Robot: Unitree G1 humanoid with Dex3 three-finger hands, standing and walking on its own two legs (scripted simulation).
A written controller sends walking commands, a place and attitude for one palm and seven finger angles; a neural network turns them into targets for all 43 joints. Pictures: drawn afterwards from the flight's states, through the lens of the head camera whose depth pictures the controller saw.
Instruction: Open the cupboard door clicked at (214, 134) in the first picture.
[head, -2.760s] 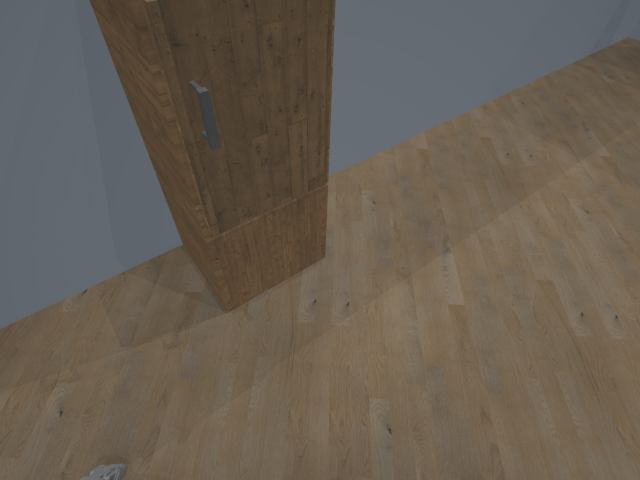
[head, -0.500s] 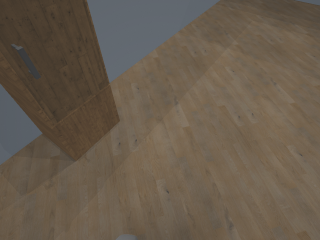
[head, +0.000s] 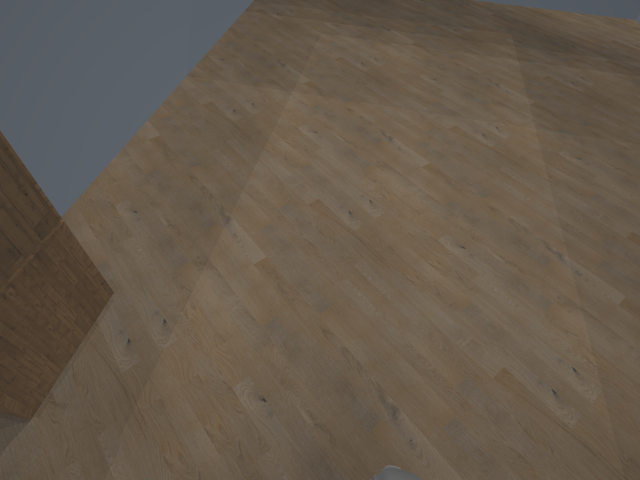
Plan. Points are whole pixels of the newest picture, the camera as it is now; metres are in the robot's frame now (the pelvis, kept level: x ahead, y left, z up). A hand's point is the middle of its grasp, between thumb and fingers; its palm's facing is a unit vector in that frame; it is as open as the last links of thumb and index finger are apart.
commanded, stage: walk to a spot facing it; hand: left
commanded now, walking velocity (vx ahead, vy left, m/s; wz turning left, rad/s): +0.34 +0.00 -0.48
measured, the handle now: out of the picture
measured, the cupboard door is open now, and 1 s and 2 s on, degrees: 0 0 0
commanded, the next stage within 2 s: turn to face it in 0.90 s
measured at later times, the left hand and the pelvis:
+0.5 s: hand (214, 429) +0.23 +0.17 -0.20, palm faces -0.12 -0.98 -0.18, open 7.3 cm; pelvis +0.19 -0.02 -0.02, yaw -12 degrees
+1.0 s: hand (317, 256) +0.56 +0.02 -0.18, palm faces -0.45 -0.87 -0.18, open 7.4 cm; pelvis +0.39 -0.10 -0.02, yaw -25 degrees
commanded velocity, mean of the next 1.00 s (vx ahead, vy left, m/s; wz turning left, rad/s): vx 0.32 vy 0.00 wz -0.35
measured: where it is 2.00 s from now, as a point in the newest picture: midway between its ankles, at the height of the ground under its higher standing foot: (375, 379)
